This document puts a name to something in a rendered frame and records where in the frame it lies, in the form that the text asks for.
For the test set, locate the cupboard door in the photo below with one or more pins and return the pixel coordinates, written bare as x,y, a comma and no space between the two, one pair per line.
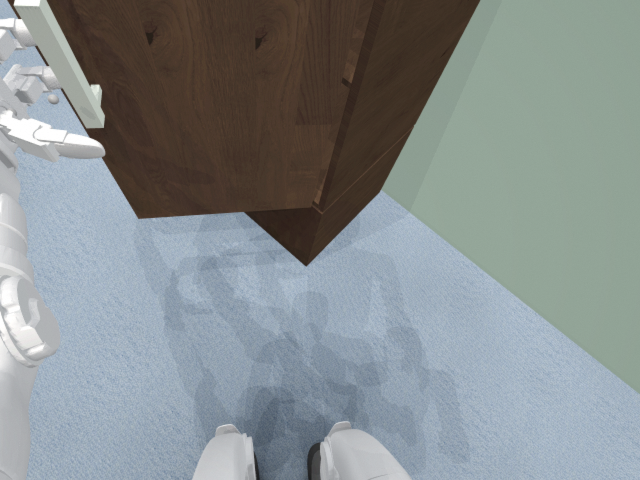
211,106

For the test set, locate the left robot hand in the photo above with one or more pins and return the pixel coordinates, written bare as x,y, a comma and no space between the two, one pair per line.
19,89

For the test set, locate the robot left upper arm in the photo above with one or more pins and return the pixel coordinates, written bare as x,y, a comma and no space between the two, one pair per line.
29,332

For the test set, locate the right robot shin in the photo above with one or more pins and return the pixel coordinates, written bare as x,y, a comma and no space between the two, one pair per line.
345,425

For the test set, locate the handle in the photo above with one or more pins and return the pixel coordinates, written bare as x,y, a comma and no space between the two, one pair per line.
47,34

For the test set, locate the robot left forearm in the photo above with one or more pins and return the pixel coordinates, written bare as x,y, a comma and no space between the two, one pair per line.
13,225

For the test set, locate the robot right thigh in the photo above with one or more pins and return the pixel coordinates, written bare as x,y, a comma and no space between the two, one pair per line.
355,455

